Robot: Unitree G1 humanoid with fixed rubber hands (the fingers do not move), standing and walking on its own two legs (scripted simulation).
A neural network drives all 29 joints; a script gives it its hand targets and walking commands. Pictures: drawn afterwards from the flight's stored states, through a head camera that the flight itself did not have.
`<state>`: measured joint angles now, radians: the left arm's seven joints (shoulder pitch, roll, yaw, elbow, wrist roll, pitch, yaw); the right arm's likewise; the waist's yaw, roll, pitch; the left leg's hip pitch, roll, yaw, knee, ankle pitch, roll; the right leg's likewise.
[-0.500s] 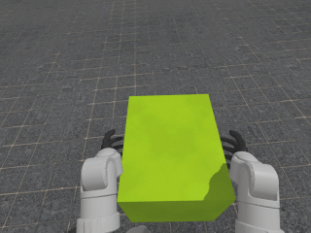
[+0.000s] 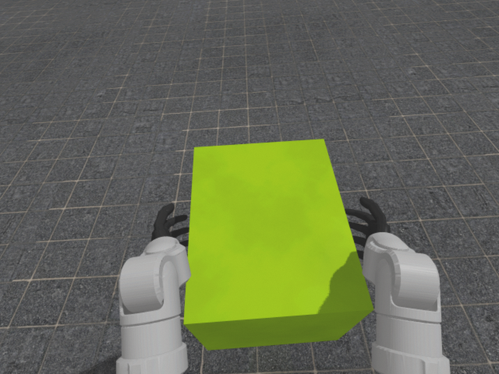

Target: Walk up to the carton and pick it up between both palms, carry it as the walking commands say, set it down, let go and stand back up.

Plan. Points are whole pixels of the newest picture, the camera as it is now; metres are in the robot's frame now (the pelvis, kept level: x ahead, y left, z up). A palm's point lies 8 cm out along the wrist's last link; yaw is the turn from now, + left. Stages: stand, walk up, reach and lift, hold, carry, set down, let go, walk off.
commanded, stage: carry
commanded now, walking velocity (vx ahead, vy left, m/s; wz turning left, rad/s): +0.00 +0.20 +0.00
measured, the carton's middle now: (266, 244) +0.34 +0.03 -0.01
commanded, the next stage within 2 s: none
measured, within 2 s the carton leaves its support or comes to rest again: neither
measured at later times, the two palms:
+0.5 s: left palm (66, 324) +0.16 +0.27 +0.09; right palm (316, 317) +0.18 -0.04 +0.10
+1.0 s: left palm out of the picture +0.10 +0.26 +0.08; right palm out of the picture +0.12 -0.05 +0.09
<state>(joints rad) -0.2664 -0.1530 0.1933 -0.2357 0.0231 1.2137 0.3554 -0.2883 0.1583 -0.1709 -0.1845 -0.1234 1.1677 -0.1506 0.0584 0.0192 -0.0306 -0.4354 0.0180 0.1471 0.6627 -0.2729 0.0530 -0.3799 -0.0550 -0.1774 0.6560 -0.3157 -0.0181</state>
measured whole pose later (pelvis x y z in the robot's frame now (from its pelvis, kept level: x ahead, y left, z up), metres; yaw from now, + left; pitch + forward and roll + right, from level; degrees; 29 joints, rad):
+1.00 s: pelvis -0.16 +0.09 +0.00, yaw +2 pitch +0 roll -1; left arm -0.30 -0.15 0.20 -0.11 0.06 1.21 0.31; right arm -0.28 0.16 -0.20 -0.14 -0.07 1.21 -0.23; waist 0.03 0.00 -0.06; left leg -0.48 0.08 0.11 0.61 -0.23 0.01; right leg -0.44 -0.07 -0.14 0.58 -0.16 -0.01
